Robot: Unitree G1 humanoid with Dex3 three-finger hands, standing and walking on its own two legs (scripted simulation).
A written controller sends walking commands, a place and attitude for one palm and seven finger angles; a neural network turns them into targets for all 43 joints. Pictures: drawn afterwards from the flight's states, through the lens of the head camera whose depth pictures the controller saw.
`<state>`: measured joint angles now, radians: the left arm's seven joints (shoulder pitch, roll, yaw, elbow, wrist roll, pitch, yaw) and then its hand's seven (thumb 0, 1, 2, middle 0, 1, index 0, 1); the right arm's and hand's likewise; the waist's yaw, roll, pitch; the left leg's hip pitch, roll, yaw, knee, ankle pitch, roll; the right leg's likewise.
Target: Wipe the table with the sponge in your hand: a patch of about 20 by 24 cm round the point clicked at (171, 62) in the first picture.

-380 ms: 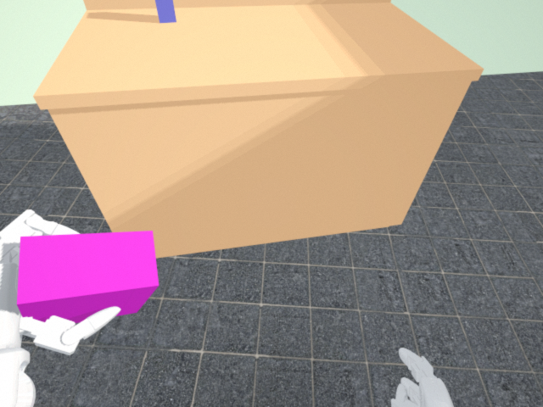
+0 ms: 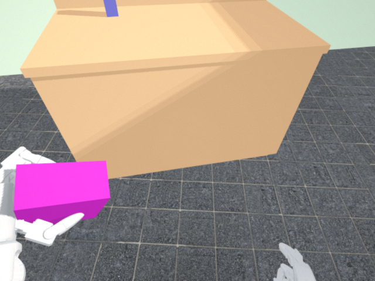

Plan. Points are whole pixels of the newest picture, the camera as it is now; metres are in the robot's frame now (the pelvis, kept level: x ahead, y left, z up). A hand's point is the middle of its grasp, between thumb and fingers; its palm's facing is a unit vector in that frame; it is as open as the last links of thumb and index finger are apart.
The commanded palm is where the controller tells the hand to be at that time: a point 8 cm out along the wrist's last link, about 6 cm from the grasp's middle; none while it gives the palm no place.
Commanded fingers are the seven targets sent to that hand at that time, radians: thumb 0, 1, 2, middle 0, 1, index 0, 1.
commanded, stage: look at it before walking up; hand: left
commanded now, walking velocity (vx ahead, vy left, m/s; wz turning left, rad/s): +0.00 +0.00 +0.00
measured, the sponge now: (75, 194) +0.22 +0.21 +0.14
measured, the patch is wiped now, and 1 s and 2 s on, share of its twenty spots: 0.00 0.00 0.00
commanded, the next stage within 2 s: walk to a spot facing it in 0.02 s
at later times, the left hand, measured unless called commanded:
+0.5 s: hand (25, 212) +0.18 +0.26 +0.15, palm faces +0.47 -0.78 -0.42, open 10.5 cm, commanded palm +0.12 +0.29 +0.18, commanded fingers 0.00 0.10 1.30 -1.20 -1.60 -1.20 -1.60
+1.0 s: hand out of the picture +0.03 +0.27 +0.17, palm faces +0.73 -0.58 -0.37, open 10.4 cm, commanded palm -0.03 +0.29 +0.18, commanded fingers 0.00 0.10 1.30 -1.20 -1.60 -1.20 -1.60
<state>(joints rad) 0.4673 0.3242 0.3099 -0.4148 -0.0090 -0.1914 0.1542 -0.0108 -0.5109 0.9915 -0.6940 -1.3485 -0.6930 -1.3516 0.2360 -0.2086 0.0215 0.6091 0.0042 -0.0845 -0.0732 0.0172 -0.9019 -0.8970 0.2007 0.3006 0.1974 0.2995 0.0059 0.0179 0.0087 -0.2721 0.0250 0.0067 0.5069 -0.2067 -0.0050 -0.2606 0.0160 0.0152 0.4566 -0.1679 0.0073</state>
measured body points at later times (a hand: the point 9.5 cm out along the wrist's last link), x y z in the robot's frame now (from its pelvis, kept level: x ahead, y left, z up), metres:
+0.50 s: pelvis -0.01 +0.00 -0.01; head +0.01 +0.01 +0.44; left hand +0.15 +0.30 +0.18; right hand +0.17 -0.22 -0.10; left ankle +0.04 +0.12 -0.74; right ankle +0.04 -0.12 -0.73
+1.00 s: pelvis -0.06 -0.03 -0.01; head -0.05 -0.02 +0.44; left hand -0.01 +0.29 +0.18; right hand +0.20 -0.20 -0.08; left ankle -0.13 +0.07 -0.74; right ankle +0.01 -0.12 -0.74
